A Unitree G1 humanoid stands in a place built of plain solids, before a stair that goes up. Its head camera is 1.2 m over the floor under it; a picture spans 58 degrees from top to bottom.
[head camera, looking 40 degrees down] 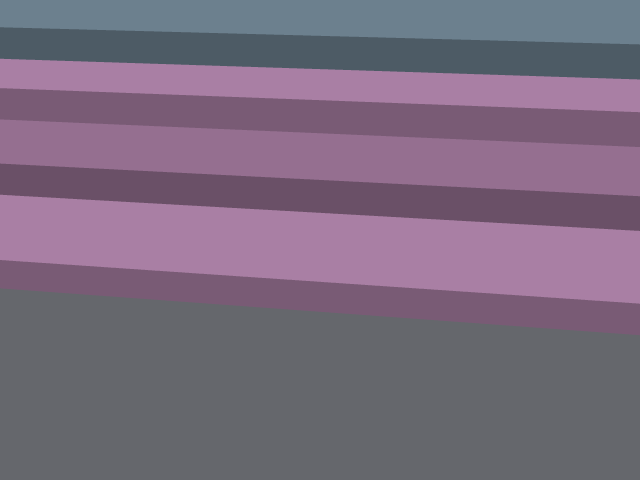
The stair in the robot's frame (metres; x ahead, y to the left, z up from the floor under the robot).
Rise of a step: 0.15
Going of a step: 0.39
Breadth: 8.00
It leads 5 degrees to the right of straight ahead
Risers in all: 4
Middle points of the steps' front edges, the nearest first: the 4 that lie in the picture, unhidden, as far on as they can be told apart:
1.08 0.54 0.16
1.47 0.51 0.31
1.86 0.47 0.47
2.25 0.43 0.62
